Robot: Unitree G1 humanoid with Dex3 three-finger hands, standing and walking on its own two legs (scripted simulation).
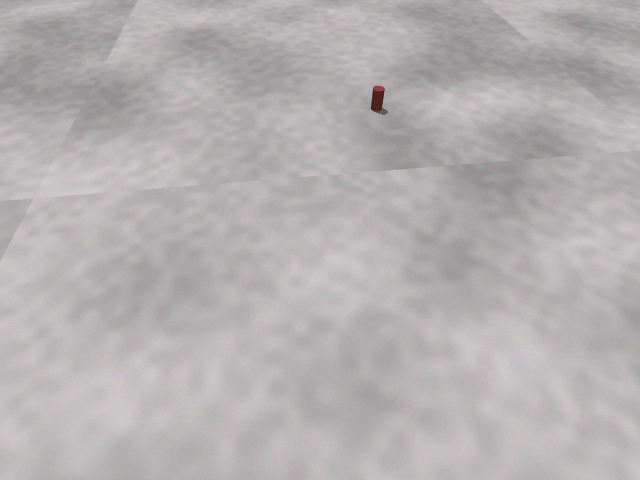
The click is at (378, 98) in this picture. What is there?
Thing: squat round
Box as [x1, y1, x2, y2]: [371, 86, 384, 111]
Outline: 381,86 373,87 371,102 372,110 377,111 381,109 384,89
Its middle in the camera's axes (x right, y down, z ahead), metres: +0.33 -0.85 +2.33
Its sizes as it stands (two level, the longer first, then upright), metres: 0.069 0.069 0.131
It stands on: the floor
